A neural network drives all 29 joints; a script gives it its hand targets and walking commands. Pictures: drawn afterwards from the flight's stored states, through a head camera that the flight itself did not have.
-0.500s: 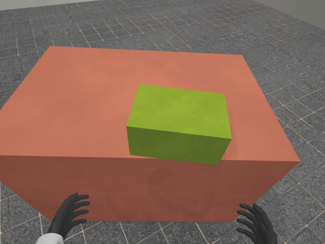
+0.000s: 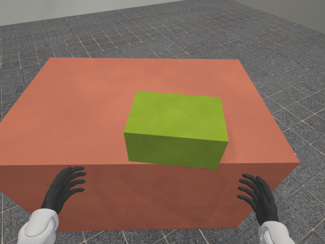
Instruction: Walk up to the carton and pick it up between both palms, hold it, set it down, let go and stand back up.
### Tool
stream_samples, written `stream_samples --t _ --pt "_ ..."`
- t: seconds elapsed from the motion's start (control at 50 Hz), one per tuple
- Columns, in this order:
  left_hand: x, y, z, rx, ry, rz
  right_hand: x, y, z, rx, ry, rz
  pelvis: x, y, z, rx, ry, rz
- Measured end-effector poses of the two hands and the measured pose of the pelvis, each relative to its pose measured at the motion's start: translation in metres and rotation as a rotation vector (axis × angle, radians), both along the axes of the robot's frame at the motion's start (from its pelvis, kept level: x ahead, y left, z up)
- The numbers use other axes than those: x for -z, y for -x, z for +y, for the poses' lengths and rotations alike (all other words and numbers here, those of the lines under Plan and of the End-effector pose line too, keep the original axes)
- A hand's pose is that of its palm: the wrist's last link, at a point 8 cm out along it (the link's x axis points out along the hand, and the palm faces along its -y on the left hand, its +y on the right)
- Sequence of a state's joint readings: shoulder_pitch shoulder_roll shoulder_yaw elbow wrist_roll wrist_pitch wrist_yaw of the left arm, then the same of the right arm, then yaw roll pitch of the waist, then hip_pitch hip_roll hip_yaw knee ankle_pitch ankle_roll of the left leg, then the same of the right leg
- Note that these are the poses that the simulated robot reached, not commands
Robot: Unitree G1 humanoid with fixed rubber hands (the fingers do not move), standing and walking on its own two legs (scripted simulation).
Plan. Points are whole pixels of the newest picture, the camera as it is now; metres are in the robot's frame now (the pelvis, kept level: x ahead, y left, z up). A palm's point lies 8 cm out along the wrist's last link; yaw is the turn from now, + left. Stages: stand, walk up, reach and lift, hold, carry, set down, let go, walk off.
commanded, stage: reach and lift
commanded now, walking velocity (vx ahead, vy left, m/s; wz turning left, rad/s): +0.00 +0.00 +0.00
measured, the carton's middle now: (175, 128) +0.47 -0.03 +0.00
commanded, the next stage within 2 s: none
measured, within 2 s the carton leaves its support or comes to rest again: neither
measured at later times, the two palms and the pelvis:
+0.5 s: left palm (67, 158) +0.30 +0.24 +0.07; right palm (261, 172) +0.28 -0.23 +0.06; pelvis -0.01 -0.01 +0.00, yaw +0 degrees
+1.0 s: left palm (76, 124) +0.38 +0.23 +0.11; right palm (268, 141) +0.34 -0.25 +0.11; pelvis +0.00 +0.00 +0.00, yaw -2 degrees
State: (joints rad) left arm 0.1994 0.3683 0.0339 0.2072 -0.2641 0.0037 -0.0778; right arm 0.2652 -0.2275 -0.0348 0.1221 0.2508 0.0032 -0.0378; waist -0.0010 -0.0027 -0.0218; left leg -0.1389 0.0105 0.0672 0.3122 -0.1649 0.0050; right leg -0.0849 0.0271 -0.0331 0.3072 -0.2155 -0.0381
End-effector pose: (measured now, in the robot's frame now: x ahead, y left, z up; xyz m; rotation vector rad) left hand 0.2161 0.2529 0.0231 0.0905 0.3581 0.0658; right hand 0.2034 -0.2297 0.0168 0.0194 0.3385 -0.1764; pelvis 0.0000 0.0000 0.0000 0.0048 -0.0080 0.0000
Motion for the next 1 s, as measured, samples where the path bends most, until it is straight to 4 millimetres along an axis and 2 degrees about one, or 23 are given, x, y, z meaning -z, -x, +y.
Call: stream_samples --t 0.16,0.24,0.34,0.52,0.66,0.8,1.0 --pt "-0.008 -0.009 -0.007 0.007 0.018 -0.087 -0.015 -0.012 -0.005 0.002 0.016 -0.079 0.001 0.007 -0.003 0.002 -0.002 -0.001" --pt "-0.008 -0.019 -0.009 0.005 0.023 -0.093 -0.014 -0.023 -0.005 -0.004 0.008 -0.067 0.001 0.01 -0.005 0.001 -0.003 -0.001" --pt "-0.014 -0.04 -0.011 0.006 0.029 -0.092 -0.018 -0.041 -0.004 -0.006 -0.004 -0.059 0.002 0.011 -0.007 0.001 -0.005 0.012" --pt "-0.051 -0.089 -0.013 0.027 0.016 -0.138 -0.043 -0.083 -0.003 -0.016 -0.014 -0.107 0.001 0.005 -0.007 0.006 -0.004 0.009" --pt "-0.063 -0.109 -0.013 0.03 0.016 -0.118 -0.051 -0.096 -0.011 -0.003 -0.002 -0.104 0.0 0.0 -0.005 0.011 -0.001 0.006" --pt "-0.068 -0.128 -0.021 0.031 0.05 -0.109 -0.069 -0.11 -0.019 0.006 0.013 -0.117 0.0 0.001 -0.005 0.018 0.002 0.015" --pt "-0.089 -0.16 -0.024 0.023 0.043 -0.125 -0.089 -0.139 -0.021 0.002 0.021 -0.099 0.0 0.004 -0.002 0.028 0.006 0.046"
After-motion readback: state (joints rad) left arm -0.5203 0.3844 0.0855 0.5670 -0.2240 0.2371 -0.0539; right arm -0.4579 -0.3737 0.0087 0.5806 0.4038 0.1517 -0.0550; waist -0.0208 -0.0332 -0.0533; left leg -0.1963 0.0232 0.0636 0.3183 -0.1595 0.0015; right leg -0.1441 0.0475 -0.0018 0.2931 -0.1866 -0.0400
